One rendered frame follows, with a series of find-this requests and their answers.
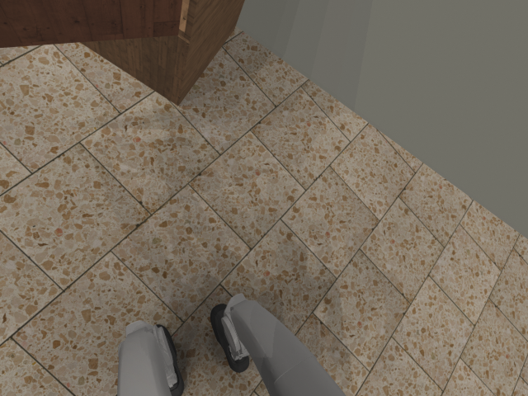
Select cupboard door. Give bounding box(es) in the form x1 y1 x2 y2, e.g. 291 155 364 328
0 0 182 48

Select robot right foot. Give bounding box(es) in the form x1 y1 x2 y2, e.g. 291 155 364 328
210 304 249 373

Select robot right shin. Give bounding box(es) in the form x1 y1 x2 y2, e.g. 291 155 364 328
224 294 256 360

